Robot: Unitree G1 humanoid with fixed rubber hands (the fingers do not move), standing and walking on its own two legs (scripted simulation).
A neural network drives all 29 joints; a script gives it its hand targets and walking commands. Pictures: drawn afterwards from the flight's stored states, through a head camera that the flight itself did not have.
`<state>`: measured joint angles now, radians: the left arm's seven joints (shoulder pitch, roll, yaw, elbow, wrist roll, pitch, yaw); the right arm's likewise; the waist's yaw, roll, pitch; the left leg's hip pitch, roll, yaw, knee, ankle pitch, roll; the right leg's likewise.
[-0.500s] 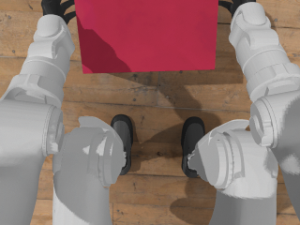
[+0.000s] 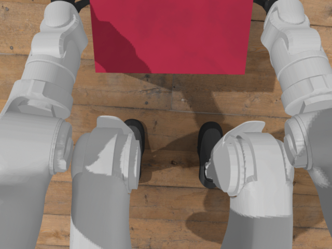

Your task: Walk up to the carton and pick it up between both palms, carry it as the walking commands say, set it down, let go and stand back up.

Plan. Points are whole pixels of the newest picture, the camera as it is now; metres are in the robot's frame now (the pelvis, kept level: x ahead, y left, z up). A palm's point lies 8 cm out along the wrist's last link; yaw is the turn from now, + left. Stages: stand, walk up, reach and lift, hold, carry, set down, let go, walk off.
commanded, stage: reach and lift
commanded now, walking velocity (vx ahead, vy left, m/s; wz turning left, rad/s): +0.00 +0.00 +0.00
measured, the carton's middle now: (170, 19) +0.52 +0.02 -0.26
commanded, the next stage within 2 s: none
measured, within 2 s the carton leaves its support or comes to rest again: neither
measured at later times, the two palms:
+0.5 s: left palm out of the picture +0.52 +0.20 -0.13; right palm out of the picture +0.54 -0.16 -0.13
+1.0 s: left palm out of the picture +0.50 +0.20 -0.05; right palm out of the picture +0.52 -0.16 -0.05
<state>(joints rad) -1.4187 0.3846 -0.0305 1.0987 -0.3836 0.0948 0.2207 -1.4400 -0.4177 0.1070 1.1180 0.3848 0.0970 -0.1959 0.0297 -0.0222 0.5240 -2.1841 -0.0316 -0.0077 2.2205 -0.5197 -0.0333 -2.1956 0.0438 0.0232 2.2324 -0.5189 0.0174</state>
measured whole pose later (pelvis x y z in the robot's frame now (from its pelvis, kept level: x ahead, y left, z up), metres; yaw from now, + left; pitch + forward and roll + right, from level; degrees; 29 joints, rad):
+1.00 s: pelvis -0.02 -0.01 +0.06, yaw +0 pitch +24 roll +2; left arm -1.26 0.27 0.30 0.65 -0.12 0.34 0.20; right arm -1.32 -0.29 -0.15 0.73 0.14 0.33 -0.25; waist 0.03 -0.04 0.52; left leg -1.94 -0.07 -0.04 2.01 -0.49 -0.08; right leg -1.97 0.09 0.04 2.04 -0.48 0.02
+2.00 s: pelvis -0.03 -0.01 +0.17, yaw -1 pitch +16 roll +1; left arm -1.14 0.18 0.36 0.51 -0.03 0.46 0.19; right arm -1.20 -0.22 -0.24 0.61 0.02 0.44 -0.20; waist 0.05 -0.04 0.52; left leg -1.51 -0.09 -0.06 1.67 -0.44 -0.07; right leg -1.53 0.12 0.08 1.68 -0.43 0.03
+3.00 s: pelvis +0.00 +0.00 +0.29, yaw -1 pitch +8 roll +0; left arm -0.86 0.10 0.30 0.46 -0.01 0.47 0.20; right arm -0.89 -0.14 -0.23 0.55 0.01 0.45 -0.20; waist 0.05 -0.02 0.43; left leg -1.01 -0.08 -0.10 1.23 -0.36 -0.05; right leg -1.01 0.10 0.09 1.23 -0.36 0.03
